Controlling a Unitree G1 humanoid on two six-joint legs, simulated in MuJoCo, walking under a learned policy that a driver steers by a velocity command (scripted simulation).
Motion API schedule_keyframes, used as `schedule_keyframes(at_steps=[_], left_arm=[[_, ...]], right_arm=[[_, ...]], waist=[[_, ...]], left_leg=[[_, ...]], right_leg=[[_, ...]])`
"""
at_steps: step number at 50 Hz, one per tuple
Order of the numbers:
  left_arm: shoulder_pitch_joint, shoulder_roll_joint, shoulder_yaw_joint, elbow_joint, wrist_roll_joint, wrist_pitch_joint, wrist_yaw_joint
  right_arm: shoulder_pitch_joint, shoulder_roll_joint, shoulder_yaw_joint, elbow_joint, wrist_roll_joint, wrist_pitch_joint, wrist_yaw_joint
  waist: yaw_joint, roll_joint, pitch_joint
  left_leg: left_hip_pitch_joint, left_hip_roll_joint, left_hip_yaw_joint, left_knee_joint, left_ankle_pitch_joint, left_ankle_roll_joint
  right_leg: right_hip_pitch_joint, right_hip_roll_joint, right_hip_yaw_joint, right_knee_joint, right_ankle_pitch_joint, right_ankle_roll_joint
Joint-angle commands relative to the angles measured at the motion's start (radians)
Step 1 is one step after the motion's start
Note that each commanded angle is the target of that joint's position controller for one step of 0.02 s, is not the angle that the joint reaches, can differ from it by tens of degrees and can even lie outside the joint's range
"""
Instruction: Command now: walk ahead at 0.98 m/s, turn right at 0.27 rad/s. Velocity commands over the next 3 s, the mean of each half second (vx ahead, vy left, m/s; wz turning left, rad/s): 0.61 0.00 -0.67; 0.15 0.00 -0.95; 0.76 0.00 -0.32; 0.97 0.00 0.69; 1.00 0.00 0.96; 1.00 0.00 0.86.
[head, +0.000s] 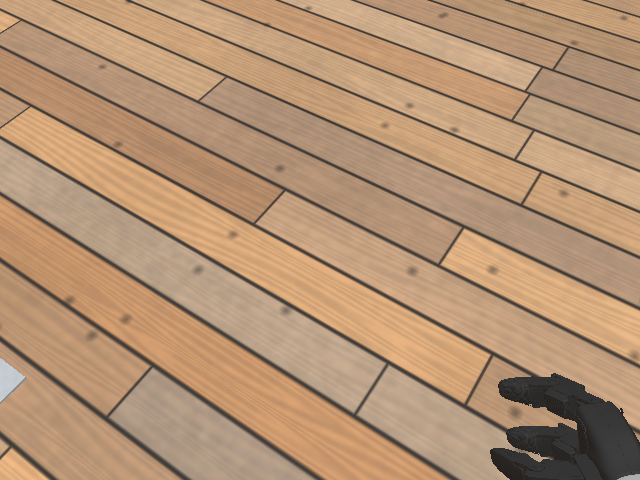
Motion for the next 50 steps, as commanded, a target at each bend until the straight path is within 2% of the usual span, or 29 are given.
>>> schedule_keyframes(at_steps=[1, 2, 3, 4, 5, 6, 7, 9, 10, 12, 15, 18, 20, 21, 22, 23, 24, 25, 26, 27, 28, 30, 32, 36, 39, 44, 45, 47, 50], left_arm=[[-0.134, 0.250, 0.052, -0.063, 0.024, 0.014, 0.023], [-0.142, 0.169, 0.036, -0.086, 0.030, 0.010, 0.017], [0.013, 0.018, 0.003, -0.114, -0.037, 0.002, -0.001], [-0.094, 0.147, 0.025, -0.117, -0.028, 0.004, 0.010], [-0.177, 0.154, 0.031, -0.135, -0.028, 0.008, 0.005], [-0.198, 0.132, 0.027, -0.132, -0.019, 0.017, -0.003], [-0.219, 0.107, 0.025, -0.136, -0.002, 0.034, -0.012], [-0.196, 0.060, 0.022, -0.138, 0.017, 0.074, -0.024], [-0.216, 0.051, 0.022, -0.156, 0.020, 0.088, -0.026], [-0.306, 0.043, 0.021, -0.206, 0.021, 0.092, -0.031], [-0.395, 0.027, 0.009, -0.238, 0.007, 0.077, -0.055], [-0.367, 0.062, 0.022, -0.225, 0.024, 0.078, -0.072], [-0.227, 0.121, 0.049, -0.201, 0.039, 0.078, -0.058], [-0.098, 0.162, 0.072, -0.169, 0.042, 0.074, -0.043], [-0.044, 0.206, 0.094, -0.146, 0.035, 0.067, -0.020], [-0.134, 0.299, 0.112, -0.163, 0.020, 0.071, -0.006], [-0.142, 0.369, 0.130, -0.214, 0.016, 0.078, -0.014], [-0.253, 0.338, 0.136, -0.280, 0.002, 0.097, -0.006], [-0.309, 0.263, 0.117, -0.291, -0.009, 0.112, 0.004], [-0.326, 0.215, 0.101, -0.275, -0.012, 0.118, 0.006], [-0.319, 0.198, 0.097, -0.269, -0.014, 0.115, 0.008], [-0.316, 0.201, 0.097, -0.261, -0.008, 0.110, 0.004], [-0.310, 0.233, 0.110, -0.268, 0.000, 0.107, 0.002], [-0.303, 0.256, 0.124, -0.283, -0.010, 0.132, 0.010], [-0.283, 0.260, 0.129, -0.287, -0.009, 0.147, 0.010], [-0.259, 0.274, 0.136, -0.286, 0.001, 0.150, 0.006], [-0.254, 0.277, 0.136, -0.286, 0.003, 0.149, 0.001], [-0.295, 0.284, 0.134, -0.302, 0.017, 0.149, -0.015], [-0.433, 0.265, 0.124, -0.343, 0.032, 0.142, -0.036]], right_arm=[[0.495, -0.204, -0.081, 0.089, 0.003, 0.000, -0.053], [0.642, -0.278, -0.108, 0.116, -0.022, -0.001, -0.075], [0.566, -0.287, -0.113, 0.101, -0.052, -0.007, -0.062], [0.479, -0.211, -0.112, 0.087, -0.030, -0.008, -0.042], [0.409, -0.156, -0.099, 0.093, -0.025, -0.020, -0.039], [0.390, -0.114, -0.093, 0.112, -0.024, -0.030, -0.035], [0.386, -0.092, -0.085, 0.129, -0.023, -0.043, -0.039], [0.400, -0.057, -0.071, 0.165, -0.001, -0.065, -0.039], [0.403, -0.068, -0.070, 0.175, 0.011, -0.078, -0.035], [0.384, -0.061, -0.064, 0.184, 0.019, -0.089, -0.032], [0.328, -0.084, -0.064, 0.170, 0.028, -0.084, -0.047], [0.372, -0.166, -0.084, 0.159, 0.044, -0.080, -0.068], [0.358, -0.208, -0.099, 0.141, 0.050, -0.053, -0.080], [0.331, -0.214, -0.103, 0.126, 0.047, -0.036, -0.080], [0.316, -0.192, -0.104, 0.128, 0.047, -0.020, -0.072], [0.420, -0.080, -0.082, 0.102, 0.021, -0.006, -0.066], [0.552, -0.088, -0.073, 0.053, 0.023, 0.009, -0.072], [0.542, -0.126, -0.066, 0.053, 0.005, 0.013, -0.078], [0.454, -0.158, -0.072, 0.045, -0.008, 0.017, -0.077], [0.378, -0.158, -0.075, 0.028, -0.020, 0.025, -0.079], [0.358, -0.158, -0.075, 0.016, -0.026, 0.043, -0.083], [0.347, -0.132, -0.068, 0.007, -0.026, 0.085, -0.087], [0.319, -0.117, -0.064, -0.009, -0.019, 0.097, -0.085], [0.224, -0.133, -0.068, -0.049, -0.012, 0.117, -0.083], [0.168, -0.152, -0.073, -0.063, -0.009, 0.117, -0.082], [0.128, -0.172, -0.074, -0.067, 0.003, 0.092, -0.086], [0.134, -0.177, -0.072, -0.064, 0.000, 0.086, -0.081], [0.132, -0.181, -0.071, -0.061, -0.003, 0.073, -0.071], [0.239, -0.187, -0.076, -0.024, 0.030, 0.050, -0.077]], waist=[[-0.350, -0.112, -0.225], [-0.362, -0.001, -0.326], [-0.181, 0.290, -0.441], [-0.213, 0.083, -0.329], [-0.178, 0.033, -0.179], [-0.146, -0.034, -0.082], [-0.116, -0.044, -0.016], [-0.058, -0.022, 0.036], [-0.041, 0.017, 0.054], [-0.026, 0.058, 0.067], [-0.027, 0.069, 0.055], [-0.029, 0.068, -0.030], [0.037, 0.094, -0.118], [0.096, 0.084, -0.181], [0.130, 0.004, -0.174], [-0.009, -0.206, -0.107], [-0.052, -0.186, -0.369], [-0.055, -0.055, -0.414], [-0.068, 0.054, -0.278], [-0.089, 0.099, -0.175], [-0.098, 0.080, -0.136], [-0.113, 0.080, -0.135], [-0.103, 0.062, -0.169], [-0.068, -0.028, -0.163], [-0.040, -0.075, -0.116], [-0.020, -0.118, -0.096], [-0.018, -0.113, -0.127], [-0.030, -0.146, -0.107], [-0.116, -0.155, -0.068]], left_leg=[[0.717, -0.023, -0.062, -0.066, -0.116, 0.040], [0.951, 0.179, -0.260, -0.020, -0.430, 0.058], [1.165, 0.463, -0.824, -0.165, -0.654, 0.165], [1.019, 0.412, -0.845, -0.308, -0.799, 0.145], [0.856, 0.397, -0.691, -0.356, -0.708, 0.123], [0.708, 0.371, -0.580, -0.400, -0.569, 0.097], [0.598, 0.338, -0.457, -0.413, -0.388, 0.074], [0.479, 0.304, -0.252, -0.419, -0.022, 0.040], [0.454, 0.313, -0.164, -0.405, 0.237, 0.036], [0.425, 0.246, 0.007, -0.396, 0.523, -0.002], [0.366, 0.136, 0.179, -0.343, 0.463, -0.042], [0.494, 0.177, 0.178, -0.189, 0.615, -0.078], [0.532, 0.230, 0.155, 0.061, 0.734, -0.098], [0.514, 0.241, 0.129, 0.273, 0.626, -0.105], [0.443, 0.156, 0.134, 0.578, 0.185, -0.132], [0.165, -0.003, 0.125, 0.929, -0.667, -0.170], [0.017, -0.041, -0.092, 1.107, -0.665, -0.202], [-0.012, 0.008, -0.183, 1.068, -0.567, -0.189], [-0.015, 0.038, -0.191, 0.964, -0.513, -0.186], [-0.006, 0.060, -0.194, 0.859, -0.493, -0.186], [0.042, 0.075, -0.195, 0.771, -0.470, -0.188], [0.136, 0.082, -0.188, 0.656, -0.441, -0.197], [0.141, 0.078, -0.190, 0.585, -0.392, -0.199], [0.071, 0.058, -0.225, 0.478, -0.303, -0.203], [0.018, 0.036, -0.253, 0.405, -0.282, -0.200], [0.034, -0.009, -0.277, 0.281, -0.312, -0.170], [0.080, -0.016, -0.279, 0.253, -0.325, -0.164], [0.178, -0.038, -0.268, 0.165, -0.377, -0.158], [0.501, -0.053, -0.240, -0.052, -0.383, -0.148]], right_leg=[[-0.301, -0.249, 0.046, 0.680, 1.348, -0.017], [-0.525, -0.165, 0.028, 1.045, 0.841, -0.042], [-0.902, -0.015, 0.055, 1.414, -0.046, -0.012], [-1.005, -0.071, 0.080, 1.408, 0.067, -0.050], [-1.010, -0.115, 0.077, 1.355, 0.150, -0.051], [-0.980, -0.153, 0.072, 1.299, 0.165, -0.053], [-0.949, -0.178, 0.076, 1.273, 0.158, -0.042], [-0.897, -0.201, 0.055, 1.233, 0.121, -0.008], [-0.907, -0.208, 0.033, 1.202, 0.119, 0.008], [-0.922, -0.187, -0.027, 1.085, 0.218, 0.021], [-0.763, -0.119, -0.142, 0.703, 0.500, 0.020], [-0.638, -0.035, -0.222, 0.567, 0.583, -0.010], [-0.498, 0.005, -0.198, 0.562, 0.474, -0.058], [-0.385, 0.012, -0.153, 0.524, 0.454, -0.088], [-0.313, -0.017, -0.084, 0.415, 0.532, -0.122], [-0.218, -0.207, 0.171, 0.536, 1.345, -0.176], [-0.011, -0.405, 0.551, 0.456, 1.502, -0.383], [-0.075, -0.429, 0.672, 0.317, 1.015, -0.404], [-0.231, -0.376, 0.633, 0.240, 0.684, -0.362], [-0.354, -0.314, 0.569, 0.200, 0.550, -0.305], [-0.439, -0.278, 0.513, 0.200, 0.606, -0.266], [-0.546, -0.211, 0.420, 0.213, 0.687, -0.200], [-0.540, -0.172, 0.404, 0.242, 0.735, -0.139], [-0.505, -0.118, 0.472, 0.211, 0.379, -0.039], [-0.461, -0.103, 0.548, 0.185, 0.170, -0.023], [-0.388, -0.103, 0.633, 0.216, 0.206, -0.045], [-0.396, -0.093, 0.656, 0.199, 0.041, -0.065], [-0.486, -0.076, 0.709, 0.163, -0.247, -0.097], [-0.738, -0.049, 0.689, 0.194, -0.256, -0.056]])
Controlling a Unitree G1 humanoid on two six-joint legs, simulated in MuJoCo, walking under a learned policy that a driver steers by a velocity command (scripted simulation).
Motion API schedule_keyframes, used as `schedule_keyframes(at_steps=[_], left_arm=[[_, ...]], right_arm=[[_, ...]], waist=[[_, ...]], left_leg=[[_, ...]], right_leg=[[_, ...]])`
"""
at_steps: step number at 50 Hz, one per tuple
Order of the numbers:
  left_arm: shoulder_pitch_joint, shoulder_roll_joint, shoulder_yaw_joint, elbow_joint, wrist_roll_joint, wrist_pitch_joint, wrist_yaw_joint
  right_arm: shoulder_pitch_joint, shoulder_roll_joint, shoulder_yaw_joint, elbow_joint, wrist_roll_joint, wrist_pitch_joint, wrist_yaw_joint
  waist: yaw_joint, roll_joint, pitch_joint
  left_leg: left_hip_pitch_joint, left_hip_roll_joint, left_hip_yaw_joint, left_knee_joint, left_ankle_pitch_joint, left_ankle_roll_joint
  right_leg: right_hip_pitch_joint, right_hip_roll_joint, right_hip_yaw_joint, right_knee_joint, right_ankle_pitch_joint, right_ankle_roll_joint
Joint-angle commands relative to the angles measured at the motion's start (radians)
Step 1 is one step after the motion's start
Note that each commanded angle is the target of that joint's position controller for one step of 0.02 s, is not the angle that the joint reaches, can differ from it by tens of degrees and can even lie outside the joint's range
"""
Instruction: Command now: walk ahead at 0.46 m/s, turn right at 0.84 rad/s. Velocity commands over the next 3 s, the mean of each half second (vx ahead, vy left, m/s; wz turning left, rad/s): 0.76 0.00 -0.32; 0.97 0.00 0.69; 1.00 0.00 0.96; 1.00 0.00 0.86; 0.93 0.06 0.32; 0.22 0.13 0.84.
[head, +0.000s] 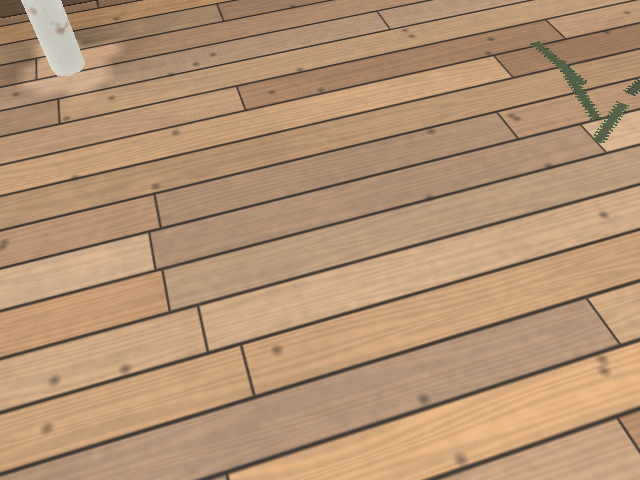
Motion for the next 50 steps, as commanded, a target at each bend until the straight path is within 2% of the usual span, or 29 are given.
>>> schedule_keyframes(at_steps=[1, 2, 3, 4, 5, 7, 9, 16, 21, 23, 24, 25, 26, 27, 28, 29, 30, 31, 34, 36, 39, 40, 42, 44, 46, 47, 48, 49, 50], left_arm=[[-0.168, 0.110, 0.017, -0.103, 0.009, -0.021, -0.012], [-0.127, 0.071, 0.006, -0.084, 0.002, -0.033, -0.003], [-0.065, -0.024, -0.024, -0.084, -0.003, -0.050, 0.008], [-0.141, 0.020, -0.028, -0.137, -0.010, -0.062, 0.004], [-0.163, 0.068, -0.026, -0.139, 0.002, -0.068, 0.000], [-0.111, 0.076, -0.030, -0.092, 0.013, -0.072, -0.025], [-0.117, 0.068, -0.036, -0.090, 0.025, -0.071, -0.038], [-0.319, 0.057, -0.055, -0.133, 0.017, -0.077, -0.040], [-0.512, -0.007, -0.095, -0.196, 0.012, -0.094, -0.066], [-0.483, -0.006, -0.099, -0.198, 0.010, -0.103, -0.060], [-0.417, 0.005, -0.094, -0.182, 0.009, -0.108, -0.048], [-0.284, 0.034, -0.079, -0.143, 0.008, -0.116, -0.029], [-0.058, 0.074, -0.058, -0.074, 0.010, -0.124, -0.006], [0.139, 0.164, -0.029, -0.042, 0.032, -0.130, 0.021], [0.192, 0.228, -0.014, -0.037, 0.055, -0.130, 0.028], [0.142, 0.176, -0.023, -0.040, 0.039, -0.126, 0.030], [0.061, 0.114, -0.039, -0.023, 0.033, -0.127, 0.029], [0.020, 0.069, -0.047, -0.015, 0.027, -0.131, 0.026], [0.001, 0.001, -0.063, 0.019, 0.001, -0.148, 0.030], [0.015, -0.021, -0.067, 0.050, -0.015, -0.166, 0.024], [0.004, -0.045, -0.072, 0.076, -0.008, -0.182, 0.019], [0.016, -0.025, -0.070, 0.084, -0.006, -0.190, 0.021], [0.031, -0.009, -0.067, 0.106, -0.008, -0.191, 0.029], [0.049, 0.039, -0.061, 0.113, -0.007, -0.189, 0.043], [0.077, 0.118, -0.041, 0.108, -0.002, -0.167, 0.062], [0.041, 0.153, -0.030, 0.096, 0.007, -0.147, 0.071], [-0.016, 0.178, -0.020, 0.072, 0.015, -0.129, 0.073], [-0.039, 0.169, -0.019, 0.064, 0.015, -0.117, 0.059], [-0.071, 0.014, -0.057, 0.040, 0.025, -0.130, 0.032]], right_arm=[[0.123, -0.083, -0.027, -0.021, 0.025, -0.040, -0.014], [0.180, -0.122, -0.042, -0.004, 0.023, -0.047, -0.028], [0.210, -0.164, -0.041, -0.022, 0.003, -0.055, -0.030], [0.127, -0.247, -0.060, -0.037, -0.036, -0.059, -0.023], [0.084, -0.195, -0.060, -0.028, -0.035, -0.064, -0.008], [0.093, -0.129, -0.041, -0.026, -0.019, -0.076, 0.019], [0.155, -0.126, -0.039, 0.001, -0.014, -0.092, 0.027], [0.369, -0.113, -0.044, 0.089, 0.001, -0.119, 0.042], [0.469, -0.078, -0.032, 0.147, -0.004, -0.114, 0.036], [0.462, -0.115, -0.040, 0.169, -0.004, -0.107, 0.027], [0.444, -0.132, -0.042, 0.175, -0.001, -0.104, 0.025], [0.440, -0.143, -0.043, 0.185, 0.006, -0.105, 0.025], [0.394, -0.154, -0.043, 0.178, 0.017, -0.111, 0.029], [0.361, -0.112, -0.032, 0.139, 0.023, -0.121, 0.038], [0.409, 0.037, -0.005, 0.087, 0.048, -0.124, 0.045], [0.321, -0.067, -0.031, 0.089, 0.037, -0.112, 0.039], [0.259, -0.064, -0.037, 0.073, 0.031, -0.105, 0.047], [0.255, -0.036, -0.030, 0.082, 0.025, -0.099, 0.058], [0.264, 0.020, -0.028, 0.097, -0.006, -0.051, 0.083], [0.185, 0.036, -0.026, 0.065, -0.013, -0.031, 0.094], [0.076, 0.043, -0.016, 0.013, -0.002, -0.027, 0.105], [0.033, 0.046, -0.009, -0.022, -0.003, -0.029, 0.110], [-0.045, 0.031, 0.000, -0.049, -0.009, -0.033, 0.122], [-0.077, 0.020, 0.005, -0.060, -0.008, -0.035, 0.128], [0.014, -0.024, -0.006, -0.034, 0.002, -0.034, 0.121], [0.155, -0.059, -0.020, 0.000, 0.003, -0.031, 0.112], [0.365, -0.109, -0.044, 0.058, 0.001, -0.029, 0.098], [0.513, -0.158, -0.075, 0.111, 0.003, -0.031, 0.074], [0.411, -0.208, -0.096, 0.111, 0.024, -0.019, 0.052]], waist=[[-0.141, -0.120, -0.029], [-0.162, 0.004, -0.046], [-0.137, 0.159, -0.097], [-0.104, 0.175, -0.027], [-0.061, 0.091, 0.042], [-0.055, 0.050, 0.025], [-0.071, 0.091, 0.032], [-0.157, 0.117, 0.096], [-0.213, 0.133, 0.135], [-0.173, 0.146, 0.116], [-0.126, 0.149, 0.078], [-0.056, 0.137, -0.003], [0.068, 0.109, -0.126], [0.160, 0.015, -0.271], [0.104, -0.230, -0.429], [0.107, -0.117, -0.325], [0.056, -0.091, -0.160], [0.022, -0.078, -0.081], [-0.052, -0.129, 0.027], [-0.069, -0.107, 0.081], [-0.089, -0.099, 0.118], [-0.099, -0.116, 0.136], [-0.096, -0.055, 0.165], [-0.104, -0.037, 0.137], [-0.161, -0.091, 0.032], [-0.241, -0.116, -0.046], [-0.344, -0.121, -0.149], [-0.390, -0.048, -0.203], [-0.280, 0.210, -0.084]], left_leg=[[0.395, 0.009, 0.055, -0.272, 0.092, 0.026], [0.538, 0.080, 0.028, -0.341, 0.061, 0.037], [0.568, 0.327, -0.235, -0.405, -0.249, 0.066], [0.433, 0.431, -0.584, -0.541, -0.483, 0.152], [0.352, 0.437, -0.558, -0.531, -0.473, 0.177], [0.308, 0.308, -0.343, -0.498, -0.302, 0.147], [0.276, 0.261, -0.246, -0.518, -0.244, 0.147], [0.395, 0.264, -0.132, -0.582, -0.091, 0.179], [0.398, 0.284, -0.070, -0.605, 0.181, 0.199], [0.404, 0.303, -0.051, -0.545, 0.451, 0.205], [0.376, 0.300, -0.027, -0.469, 0.683, 0.200], [0.335, 0.289, 0.004, -0.310, 0.946, 0.192], [0.208, 0.244, 0.051, -0.063, 0.964, 0.172], [-0.035, 0.177, 0.077, 0.256, 0.632, 0.163], [-0.327, 0.064, 0.098, 0.574, -0.135, 0.151], [-0.372, 0.087, 0.049, 0.667, -0.036, 0.172], [-0.394, 0.133, 0.058, 0.646, 0.065, 0.172], [-0.367, 0.163, 0.068, 0.605, 0.111, 0.158], [-0.348, 0.201, 0.092, 0.593, 0.128, 0.122], [-0.423, 0.209, 0.110, 0.596, 0.181, 0.114], [-0.421, 0.181, 0.168, 0.495, 0.329, 0.117], [-0.404, 0.197, 0.175, 0.424, 0.370, 0.126], [-0.345, 0.169, 0.257, 0.260, 0.420, 0.153], [-0.202, 0.094, 0.341, 0.130, 0.449, 0.193], [-0.053, 0.007, 0.395, 0.107, 0.368, 0.217], [0.090, -0.023, 0.380, 0.113, 0.296, 0.235], [0.306, -0.034, 0.325, 0.097, 0.227, 0.271], [0.523, -0.032, 0.244, -0.003, 0.177, 0.303], [0.585, 0.079, 0.030, -0.033, 0.178, 0.332]], right_leg=[[-0.267, -0.184, 0.231, -0.104, -0.524, -0.016], [-0.383, -0.107, 0.106, 0.097, -0.584, 0.032], [-0.421, -0.026, -0.104, 0.435, -0.521, 0.045], [-0.574, -0.046, -0.142, 0.538, -0.335, 0.056], [-0.594, -0.146, -0.145, 0.603, -0.207, 0.056], [-0.531, -0.150, -0.174, 0.645, -0.093, 0.076], [-0.519, -0.166, -0.211, 0.677, -0.038, 0.085], [-0.624, -0.225, -0.283, 0.513, 0.046, 0.095], [-0.477, -0.295, -0.466, 0.249, 0.031, 0.074], [-0.348, -0.258, -0.484, 0.170, -0.070, 0.049], [-0.206, -0.216, -0.501, 0.133, -0.134, 0.032], [0.007, -0.178, -0.503, 0.113, -0.144, 0.014], [0.314, -0.193, -0.470, 0.089, -0.088, -0.005], [0.613, -0.424, -0.241, 0.046, -0.359, -0.032], [0.805, -0.731, 0.252, -0.077, -0.771, -0.075], [0.616, -0.715, 0.331, -0.174, -0.783, -0.060], [0.483, -0.655, 0.141, -0.175, -0.606, -0.037], [0.372, -0.611, 0.004, -0.205, -0.421, -0.029], [0.215, -0.533, -0.236, -0.279, -0.230, 0.000], [0.203, -0.514, -0.359, -0.316, -0.084, 0.014], [0.151, -0.442, -0.558, -0.353, 0.123, 0.039], [0.133, -0.465, -0.585, -0.353, 0.234, 0.037], [0.160, -0.446, -0.670, -0.371, 0.411, 0.059], [0.214, -0.450, -0.716, -0.321, 0.779, 0.074], [0.324, -0.476, -0.714, -0.115, 1.206, 0.093], [0.326, -0.499, -0.702, 0.078, 1.312, 0.088], [0.264, -0.521, -0.670, 0.343, 1.298, 0.073], [0.124, -0.458, -0.667, 0.709, 0.931, 0.061], [-0.218, -0.248, -0.634, 1.104, -0.209, 0.078]])
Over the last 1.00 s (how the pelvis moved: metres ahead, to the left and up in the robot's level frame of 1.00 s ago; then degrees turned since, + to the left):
0.53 -0.04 0.03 -49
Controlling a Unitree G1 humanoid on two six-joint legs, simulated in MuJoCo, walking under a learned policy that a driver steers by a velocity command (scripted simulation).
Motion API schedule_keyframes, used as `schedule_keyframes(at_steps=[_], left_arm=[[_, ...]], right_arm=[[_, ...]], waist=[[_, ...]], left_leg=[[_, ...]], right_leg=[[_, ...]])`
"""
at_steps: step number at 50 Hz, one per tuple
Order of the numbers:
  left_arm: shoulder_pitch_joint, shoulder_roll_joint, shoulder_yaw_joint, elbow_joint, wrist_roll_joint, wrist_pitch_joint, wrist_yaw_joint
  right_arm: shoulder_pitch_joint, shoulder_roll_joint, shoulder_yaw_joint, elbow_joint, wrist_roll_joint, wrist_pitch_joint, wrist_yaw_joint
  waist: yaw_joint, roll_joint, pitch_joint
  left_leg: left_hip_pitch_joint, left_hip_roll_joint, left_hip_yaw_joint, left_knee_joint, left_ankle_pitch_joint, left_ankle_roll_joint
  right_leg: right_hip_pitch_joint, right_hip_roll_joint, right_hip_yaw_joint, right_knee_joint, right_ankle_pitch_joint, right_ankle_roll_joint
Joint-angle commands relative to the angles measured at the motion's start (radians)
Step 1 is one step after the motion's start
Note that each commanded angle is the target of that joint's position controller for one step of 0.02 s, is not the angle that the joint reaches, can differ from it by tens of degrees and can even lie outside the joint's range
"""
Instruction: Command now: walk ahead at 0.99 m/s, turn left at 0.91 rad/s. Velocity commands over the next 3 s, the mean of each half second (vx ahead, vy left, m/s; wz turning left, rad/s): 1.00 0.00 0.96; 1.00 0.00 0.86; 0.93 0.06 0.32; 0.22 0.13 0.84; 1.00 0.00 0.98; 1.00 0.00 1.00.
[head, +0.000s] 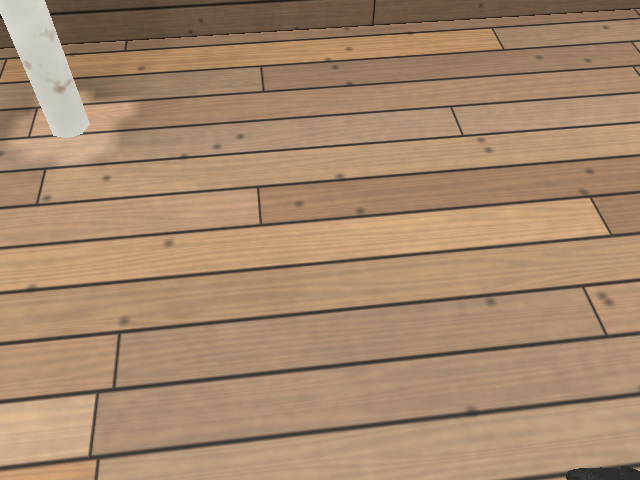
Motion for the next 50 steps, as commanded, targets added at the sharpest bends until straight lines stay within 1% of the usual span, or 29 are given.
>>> schedule_keyframes(at_steps=[1, 2, 3, 4, 6, 8, 12, 16, 18, 19, 20, 21, 22, 23, 25, 26, 29, 33, 36, 39, 41, 42, 43, 44, 45, 46, 47, 48, 50], left_arm=[[-0.131, 0.090, 0.008, -0.278, -0.012, -0.040, -0.018], [-0.222, 0.143, 0.002, -0.294, 0.001, -0.069, -0.017], [-0.253, 0.163, 0.001, -0.289, -0.002, -0.081, -0.018], [-0.274, 0.153, -0.002, -0.289, 0.009, -0.075, -0.017], [-0.243, 0.135, -0.012, -0.277, 0.038, -0.024, -0.017], [-0.289, 0.112, -0.021, -0.303, 0.040, 0.008, -0.023], [-0.504, 0.065, -0.045, -0.390, 0.003, 0.006, -0.045], [-0.550, 0.103, -0.037, -0.414, -0.015, -0.004, -0.039], [-0.430, 0.165, -0.011, -0.381, -0.016, -0.010, -0.024], [-0.275, 0.213, 0.012, -0.344, -0.021, -0.015, -0.012], [-0.050, 0.260, 0.037, -0.294, -0.014, -0.020, 0.008], [0.154, 0.318, 0.058, -0.258, 0.017, -0.025, 0.027], [0.002, 0.389, 0.073, -0.282, 0.038, -0.019, 0.016], [-0.141, 0.264, 0.063, -0.315, 0.027, -0.010, 0.008], [-0.181, 0.157, 0.037, -0.284, 0.020, -0.005, -0.002], [-0.145, 0.148, 0.032, -0.246, 0.015, -0.010, 0.000], [-0.084, 0.104, 0.023, -0.165, -0.014, -0.040, -0.022], [-0.128, 0.122, 0.025, -0.142, -0.010, -0.065, -0.030], [-0.048, 0.146, 0.029, -0.099, -0.009, -0.066, -0.023], [0.004, 0.215, 0.041, -0.091, -0.009, -0.050, -0.004], [-0.021, 0.276, 0.057, -0.102, -0.005, -0.020, 0.014], [-0.071, 0.290, 0.059, -0.123, -0.002, -0.007, 0.014], [-0.098, 0.275, 0.059, -0.134, 0.002, 0.001, 0.005], [-0.089, 0.135, 0.030, -0.177, 0.012, -0.005, -0.013], [-0.025, 0.145, 0.020, -0.282, -0.024, -0.022, -0.013], [-0.144, 0.189, 0.020, -0.285, -0.022, -0.042, -0.015], [-0.152, 0.178, 0.014, -0.274, -0.028, -0.047, -0.015], [-0.173, 0.162, 0.009, -0.263, -0.012, -0.039, -0.015], [-0.117, 0.129, -0.001, -0.233, 0.016, 0.001, -0.029]], right_arm=[[0.380, -0.344, -0.110, 0.063, -0.021, 0.032, -0.041], [0.378, -0.304, -0.114, 0.035, -0.015, 0.035, -0.053], [0.354, -0.237, -0.100, 0.053, -0.015, 0.028, -0.064], [0.319, -0.200, -0.088, 0.065, -0.013, 0.015, -0.066], [0.272, -0.160, -0.068, 0.057, -0.007, -0.017, -0.071], [0.268, -0.154, -0.062, 0.053, 0.002, -0.043, -0.063], [0.302, -0.169, -0.075, 0.054, 0.008, -0.053, -0.054], [0.345, -0.191, -0.089, 0.063, 0.013, -0.051, -0.052], [0.319, -0.223, -0.096, 0.055, 0.006, -0.050, -0.060], [0.285, -0.257, -0.102, 0.050, 0.000, -0.051, -0.057], [0.227, -0.237, -0.095, 0.036, -0.005, -0.061, -0.052], [0.209, -0.067, -0.050, 0.001, -0.013, -0.073, -0.058], [0.357, -0.006, -0.020, -0.066, 0.047, -0.067, -0.054], [0.275, -0.099, -0.024, -0.019, 0.008, -0.043, -0.064], [0.169, -0.126, -0.035, -0.024, -0.018, -0.021, -0.038], [0.130, -0.102, -0.031, -0.044, -0.029, -0.010, -0.021], [0.074, -0.036, -0.006, -0.099, -0.028, 0.024, 0.005], [-0.047, -0.045, 0.007, -0.168, -0.021, 0.032, 0.017], [-0.166, -0.040, 0.019, -0.192, -0.024, 0.029, 0.037], [-0.156, -0.044, 0.019, -0.174, -0.022, 0.021, 0.036], [0.043, -0.092, -0.002, -0.115, -0.024, 0.016, 0.018], [0.258, -0.132, -0.026, -0.046, -0.026, 0.012, 0.003], [0.419, -0.170, -0.057, 0.024, -0.024, 0.009, -0.022], [0.345, -0.251, -0.083, 0.030, -0.007, 0.019, -0.047], [0.306, -0.321, -0.090, -0.032, -0.032, 0.027, -0.052], [0.346, -0.259, -0.090, -0.023, -0.027, 0.029, -0.068], [0.308, -0.210, -0.079, 0.008, -0.024, 0.016, -0.077], [0.279, -0.172, -0.067, 0.023, -0.022, -0.004, -0.079], [0.235, -0.109, -0.039, 0.033, -0.018, -0.039, -0.085]], waist=[[-0.083, 0.255, -0.299], [-0.138, 0.047, -0.307], [-0.091, -0.073, -0.129], [-0.034, -0.135, -0.051], [0.040, -0.153, 0.019], [0.049, -0.135, 0.050], [-0.033, -0.052, 0.070], [-0.081, 0.013, 0.009], [-0.022, 0.020, -0.075], [0.072, 0.009, -0.169], [0.195, -0.003, -0.267], [0.233, -0.206, -0.384], [0.061, -0.531, -0.475], [0.069, -0.269, -0.293], [0.062, -0.060, -0.120], [0.054, -0.068, -0.078], [0.020, -0.114, -0.012], [-0.019, -0.112, 0.053], [0.016, -0.058, 0.121], [-0.013, -0.104, 0.062], [-0.135, -0.154, -0.058], [-0.228, -0.167, -0.143], [-0.283, -0.104, -0.197], [-0.151, 0.171, -0.170], [-0.085, 0.173, -0.395], [-0.138, -0.002, -0.320], [-0.079, -0.063, -0.128], [-0.032, -0.126, -0.051], [0.050, -0.134, -0.007]], left_leg=[[1.016, 0.288, -0.830, -0.225, 0.005, 0.303], [0.979, 0.335, -0.998, -0.431, -0.241, 0.293], [0.785, 0.319, -0.946, -0.499, -0.293, 0.231], [0.614, 0.277, -0.855, -0.502, -0.220, 0.187], [0.360, 0.188, -0.690, -0.508, -0.075, 0.157], [0.207, 0.120, -0.590, -0.536, -0.010, 0.147], [0.158, 0.033, -0.502, -0.543, 0.186, 0.071], [0.353, 0.075, -0.546, -0.456, 0.423, 0.010], [0.429, 0.078, -0.564, -0.293, 0.639, -0.035], [0.424, 0.062, -0.548, -0.104, 0.709, -0.057], [0.296, 0.025, -0.514, 0.156, 0.627, -0.077], [0.106, -0.039, -0.430, 0.513, -0.054, -0.069], [-0.159, -0.091, -0.323, 0.719, -0.310, -0.096], [-0.241, 0.012, -0.294, 0.757, -0.171, -0.090], [-0.207, 0.090, -0.249, 0.663, -0.065, -0.110], [-0.198, 0.119, -0.251, 0.636, -0.062, -0.114], [-0.246, 0.168, -0.235, 0.617, -0.027, -0.122], [-0.238, 0.166, -0.179, 0.463, 0.150, -0.128], [-0.176, 0.124, -0.040, 0.219, 0.209, -0.091], [-0.001, 0.020, 0.068, 0.084, 0.165, -0.036], [0.234, -0.037, 0.038, 0.055, 0.066, 0.001], [0.469, -0.050, -0.021, 0.017, 0.034, 0.032], [0.730, -0.026, -0.117, -0.088, 0.020, 0.062], [0.863, 0.164, -0.392, -0.076, 0.087, 0.068], [1.081, 0.370, -0.892, -0.274, 0.013, 0.257], [0.985, 0.363, -0.918, -0.415, -0.114, 0.227], [0.789, 0.345, -0.813, -0.455, -0.100, 0.189], [0.619, 0.298, -0.727, -0.463, -0.032, 0.152], [0.403, 0.223, -0.576, -0.497, 0.058, 0.118]], right_leg=[[-0.999, 0.099, 0.269, 1.005, -0.167, 0.001], [-1.079, 0.050, 0.376, 0.936, -0.076, -0.015], [-1.064, -0.004, 0.381, 0.804, -0.017, -0.022], [-0.990, -0.044, 0.376, 0.694, -0.003, -0.016], [-0.852, -0.083, 0.371, 0.574, -0.024, 0.017], [-0.784, -0.104, 0.334, 0.408, -0.013, 0.045], [-0.671, -0.062, 0.275, 0.008, 0.346, 0.048], [-0.582, 0.000, 0.286, -0.200, 0.426, 0.016], [-0.415, 0.051, 0.297, -0.248, 0.309, 0.000], [-0.248, 0.060, 0.293, -0.243, 0.215, -0.011], [0.004, -0.004, 0.327, -0.209, 0.122, -0.029], [0.224, -0.266, 0.597, -0.241, -0.255, -0.037], [0.287, -0.481, 1.239, -0.529, -0.506, -0.138], [0.124, -0.413, 1.158, -0.557, -0.646, -0.156], [-0.094, -0.321, 0.776, -0.521, -0.255, -0.133], [-0.156, -0.284, 0.652, -0.529, -0.131, -0.120], [-0.218, -0.258, 0.438, -0.574, 0.108, -0.088], [-0.289, -0.210, 0.175, -0.644, 0.373, -0.068], [-0.245, -0.160, 0.038, -0.673, 0.584, -0.035], [-0.129, -0.177, -0.022, -0.531, 1.222, -0.009], [-0.115, -0.229, -0.002, -0.251, 1.460, -0.019], [-0.200, -0.246, 0.027, -0.016, 1.442, -0.046], [-0.388, -0.187, 0.024, 0.319, 1.049, -0.054], [-0.700, -0.004, 0.040, 0.709, -0.092, -0.036], [-0.957, 0.036, 0.259, 0.906, -0.143, -0.021], [-1.024, -0.008, 0.321, 0.854, -0.021, -0.021], [-1.017, -0.058, 0.311, 0.752, 0.024, -0.026], [-0.944, -0.095, 0.313, 0.658, 0.025, -0.024], [-0.805, -0.130, 0.324, 0.538, -0.005, -0.008]])
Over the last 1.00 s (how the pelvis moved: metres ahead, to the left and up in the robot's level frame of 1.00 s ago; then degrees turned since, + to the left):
0.62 -0.04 -0.05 14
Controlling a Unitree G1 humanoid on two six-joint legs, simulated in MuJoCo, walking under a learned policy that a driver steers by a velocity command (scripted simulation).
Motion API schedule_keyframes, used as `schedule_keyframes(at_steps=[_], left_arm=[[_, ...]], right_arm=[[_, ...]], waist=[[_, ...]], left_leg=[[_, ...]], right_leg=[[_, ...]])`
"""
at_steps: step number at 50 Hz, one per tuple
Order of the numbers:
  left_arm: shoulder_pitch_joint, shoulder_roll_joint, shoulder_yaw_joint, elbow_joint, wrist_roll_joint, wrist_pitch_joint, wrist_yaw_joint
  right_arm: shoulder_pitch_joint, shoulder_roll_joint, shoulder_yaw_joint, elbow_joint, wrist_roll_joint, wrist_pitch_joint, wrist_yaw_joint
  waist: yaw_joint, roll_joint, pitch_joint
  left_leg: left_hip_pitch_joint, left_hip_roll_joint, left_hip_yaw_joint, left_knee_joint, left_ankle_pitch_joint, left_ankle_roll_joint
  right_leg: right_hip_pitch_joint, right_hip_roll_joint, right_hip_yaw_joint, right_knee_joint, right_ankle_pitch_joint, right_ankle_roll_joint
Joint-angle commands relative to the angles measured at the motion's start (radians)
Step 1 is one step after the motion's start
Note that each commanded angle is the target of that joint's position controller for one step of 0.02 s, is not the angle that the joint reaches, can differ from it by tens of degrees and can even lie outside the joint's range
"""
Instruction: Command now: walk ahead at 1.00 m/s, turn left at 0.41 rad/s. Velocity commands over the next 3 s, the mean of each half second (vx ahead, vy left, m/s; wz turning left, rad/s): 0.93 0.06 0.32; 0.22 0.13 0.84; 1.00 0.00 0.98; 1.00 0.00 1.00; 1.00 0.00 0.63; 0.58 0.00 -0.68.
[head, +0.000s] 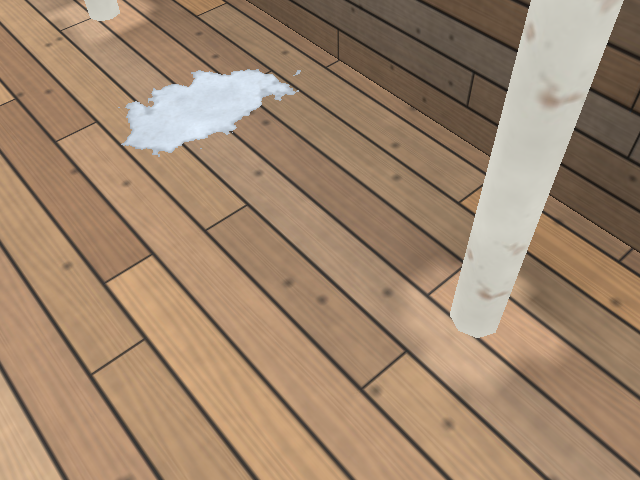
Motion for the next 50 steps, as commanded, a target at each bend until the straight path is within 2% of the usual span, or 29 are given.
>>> schedule_keyframes(at_steps=[1, 6, 10, 12, 13, 14, 15, 16, 17, 19, 21, 26, 28, 29, 30, 32, 34, 35, 36, 37, 38, 40, 42, 45, 46, 47, 48, 49, 50], left_arm=[[0.044, 0.135, 0.030, -0.061, 0.024, 0.018, -0.015], [-0.219, 0.080, 0.002, -0.142, -0.008, 0.010, -0.044], [-0.277, 0.112, 0.010, -0.142, -0.024, 0.011, -0.039], [-0.238, 0.145, 0.028, -0.114, 0.001, 0.017, -0.040], [-0.054, 0.193, 0.056, -0.094, -0.010, 0.004, -0.003], [0.159, 0.228, 0.074, -0.027, -0.010, 0.000, 0.018], [0.347, 0.334, 0.107, 0.022, 0.000, 0.006, 0.044], [0.278, 0.410, 0.116, 0.006, 0.022, -0.002, 0.024], [0.171, 0.334, 0.120, -0.016, -0.003, 0.016, 0.011], [0.015, 0.179, 0.081, -0.007, 0.002, 0.007, 0.002], [0.033, 0.128, 0.065, 0.042, 0.002, -0.016, 0.002], [0.060, 0.128, 0.063, 0.104, -0.010, -0.073, -0.012], [0.042, 0.120, 0.058, 0.104, -0.010, -0.062, -0.007], [-0.145, 0.110, 0.056, 0.061, -0.040, -0.044, 0.027], [-0.003, 0.156, 0.075, 0.076, -0.039, -0.045, 0.036], [-0.035, 0.240, 0.104, 0.042, -0.066, -0.025, 0.055], [-0.125, 0.189, 0.101, -0.006, -0.087, 0.003, 0.043], [-0.106, 0.123, 0.091, 0.003, -0.073, 0.025, 0.036], [0.053, 0.082, 0.080, -0.015, -0.033, 0.050, 0.031], [0.174, 0.098, 0.073, -0.048, -0.024, 0.071, 0.025], [0.141, 0.105, 0.064, -0.048, -0.020, 0.084, 0.025], [0.030, 0.152, 0.070, -0.049, 0.004, 0.102, 0.030], [-0.039, 0.157, 0.069, -0.068, -0.004, 0.132, 0.036], [-0.078, 0.119, 0.057, -0.084, -0.020, 0.112, 0.049], [0.230, 0.226, 0.104, 0.090, -0.118, 0.119, 0.093], [0.310, 0.290, 0.141, 0.129, -0.116, 0.101, 0.089], [0.263, 0.336, 0.175, 0.158, -0.079, 0.082, 0.088], [0.243, 0.292, 0.162, 0.131, -0.034, 0.078, 0.101], [0.141, 0.362, 0.176, 0.097, -0.001, 0.076, 0.131]], right_arm=[[0.049, -0.097, -0.024, -0.041, 0.014, -0.065, -0.016], [0.099, -0.098, -0.030, 0.005, 0.036, -0.104, 0.017], [0.166, -0.142, -0.036, 0.048, 0.040, -0.115, 0.015], [0.139, -0.190, -0.042, 0.029, 0.036, -0.099, -0.035], [0.187, -0.189, -0.035, 0.095, 0.009, -0.072, -0.011], [0.155, -0.202, -0.039, 0.093, 0.006, -0.062, -0.012], [0.169, -0.123, -0.022, 0.075, -0.016, -0.062, -0.015], [0.375, 0.012, 0.004, 0.036, 0.039, -0.073, -0.003], [0.276, -0.095, -0.005, 0.060, 0.012, -0.068, -0.007], [0.070, -0.107, -0.004, 0.010, 0.012, -0.057, 0.011], [0.016, -0.062, 0.005, -0.014, -0.006, -0.023, 0.034], [-0.117, 0.013, 0.030, -0.108, -0.019, 0.024, 0.048], [-0.144, 0.007, 0.029, -0.128, -0.002, 0.023, 0.058], [-0.041, -0.021, 0.012, -0.079, -0.013, 0.000, 0.046], [-0.008, -0.009, 0.011, -0.048, -0.020, -0.012, 0.063], [0.178, -0.038, -0.018, -0.028, 0.013, 0.002, 0.073], [0.341, -0.112, -0.060, 0.026, 0.006, 0.002, 0.033], [0.275, -0.156, -0.078, 0.024, 0.005, 0.002, -0.009], [0.176, -0.234, -0.084, -0.019, 0.008, -0.002, -0.008], [0.193, -0.242, -0.089, -0.056, 0.036, -0.002, 0.007], [0.112, -0.191, -0.083, -0.085, 0.041, 0.013, 0.010], [-0.014, -0.085, -0.058, -0.144, 0.028, 0.031, -0.007], [-0.005, -0.079, -0.056, -0.121, 0.019, 0.033, -0.012], [0.037, -0.113, -0.076, -0.099, -0.003, 0.038, -0.011], [-0.324, -0.110, -0.052, -0.290, -0.047, 0.081, 0.109], [-0.406, -0.089, -0.051, -0.332, -0.057, 0.087, 0.144], [-0.299, 0.023, -0.026, -0.267, -0.007, 0.076, 0.148], [-0.248, 0.106, 0.001, -0.276, -0.026, 0.071, 0.129], [-0.217, 0.079, 0.006, -0.293, -0.039, 0.077, 0.133]], waist=[[0.023, -0.106, -0.010], [-0.038, -0.020, 0.080], [-0.073, -0.009, 0.041], [-0.052, -0.050, 0.002], [0.050, 0.129, -0.160], [0.168, 0.123, -0.255], [0.205, -0.028, -0.359], [0.046, -0.359, -0.534], [0.075, -0.138, -0.482], [0.039, -0.003, -0.159], [-0.005, -0.007, -0.054], [-0.049, -0.089, 0.028], [-0.064, -0.141, 0.042], [-0.146, -0.082, 0.256], [-0.092, -0.041, 0.118], [-0.161, -0.168, -0.128], [-0.244, -0.084, -0.232], [-0.205, 0.058, -0.135], [-0.060, 0.107, -0.097], [-0.042, 0.135, -0.353], [-0.049, 0.118, -0.398], [-0.031, -0.040, -0.296], [-0.020, -0.036, -0.192], [-0.036, -0.024, -0.202], [0.055, 0.068, -0.299], [0.113, 0.099, -0.238], [0.089, -0.174, -0.233], [0.055, -0.200, -0.250], [0.007, -0.206, -0.174]], left_leg=[[0.110, 0.329, -0.447, -0.409, 0.184, 0.147], [0.012, 0.194, -0.210, -0.539, 0.408, 0.068], [0.254, 0.261, -0.190, -0.537, 0.801, 0.018], [0.395, 0.370, -0.191, -0.337, 1.370, -0.072], [0.432, 0.240, -0.152, -0.132, 1.116, -0.054], [0.304, 0.220, -0.117, 0.105, 0.941, -0.057], [0.103, 0.160, -0.080, 0.477, 0.497, -0.061], [-0.216, 0.009, -0.183, 0.844, -0.227, -0.102], [-0.336, 0.098, -0.214, 0.881, -0.087, -0.087], [-0.349, 0.206, -0.173, 0.783, 0.081, -0.103], [-0.317, 0.239, -0.176, 0.772, 0.084, -0.117], [-0.383, 0.285, -0.126, 0.641, 0.183, -0.118], [-0.381, 0.291, -0.097, 0.485, 0.267, -0.100], [-0.267, 0.183, 0.018, 0.185, 0.124, -0.169], [-0.100, 0.105, 0.123, 0.040, 0.291, -0.193], [0.191, 0.080, 0.101, 0.000, 0.477, -0.149], [0.359, 0.078, 0.033, -0.094, 0.539, -0.074], [0.381, 0.167, -0.089, -0.165, 0.805, -0.014], [0.377, 0.357, -0.344, 0.024, 1.679, 0.049], [0.516, 0.504, -0.553, -0.023, 1.713, 0.234], [0.476, 0.485, -0.612, -0.105, 1.254, 0.258], [0.215, 0.381, -0.667, -0.272, 0.446, 0.198], [0.030, 0.319, -0.582, -0.315, 0.372, 0.129], [0.015, 0.284, -0.578, -0.292, 0.408, 0.075], [-0.276, 0.134, -0.380, -0.291, 0.034, 0.085], [-0.575, 0.072, -0.361, -0.298, -0.124, -0.010], [-0.621, -0.027, -0.249, 0.027, -0.126, -0.093], [-0.681, 0.022, -0.253, 0.372, -0.207, -0.132], [-0.747, 0.078, -0.172, 0.626, -0.149, -0.191]], right_leg=[[-0.216, -0.070, 0.013, -0.138, -0.038, 0.010], [-0.121, -0.039, -0.084, -0.633, 0.384, -0.021], [-0.036, 0.048, -0.125, -0.805, 0.524, -0.074], [-0.054, 0.141, -0.186, -0.830, 0.371, -0.105], [0.188, 0.145, -0.088, -0.848, 0.324, -0.103], [0.443, 0.104, -0.083, -0.867, 0.343, -0.102], [0.667, -0.105, 0.129, -0.790, 0.134, -0.103], [0.906, -0.427, 0.810, -0.955, 0.062, -0.258], [0.818, -0.340, 0.825, -1.062, -0.222, -0.261], [0.448, -0.255, 0.473, -1.123, -0.174, -0.210], [0.266, -0.210, 0.263, -1.155, 0.028, -0.170], [0.152, -0.174, -0.098, -1.243, 0.301, -0.114], [0.160, -0.108, -0.202, -1.251, 0.271, -0.096], [-0.006, -0.050, -0.281, -1.085, 0.843, -0.100], [0.071, -0.011, -0.311, -0.974, 0.876, -0.095], [0.138, -0.069, -0.294, -0.760, 0.953, -0.048], [0.132, -0.051, -0.262, -0.381, 0.563, 0.013], [-0.019, 0.092, -0.265, -0.065, -0.281, 0.048], [-0.187, 0.127, -0.208, 0.227, -0.504, 0.057], [-0.219, 0.118, -0.045, 0.280, -0.388, 0.070], [-0.266, 0.085, -0.010, 0.271, -0.306, 0.066], [-0.209, 0.040, 0.051, 0.075, -0.172, 0.049], [-0.109, 0.040, 0.040, -0.106, -0.151, 0.045], [-0.070, 0.069, 0.064, -0.274, -0.116, 0.041], [0.358, 0.022, 0.090, -0.684, -0.183, -0.031], [0.637, 0.039, 0.010, -0.892, -0.061, -0.050], [0.709, -0.115, 0.101, -0.946, 0.051, -0.059], [0.621, -0.424, 0.337, -0.952, -0.103, -0.087], [0.393, -0.677, 0.691, -1.262, -0.492, -0.204]])
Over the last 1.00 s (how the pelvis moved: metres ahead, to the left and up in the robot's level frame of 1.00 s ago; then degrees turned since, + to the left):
0.80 0.27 0.02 54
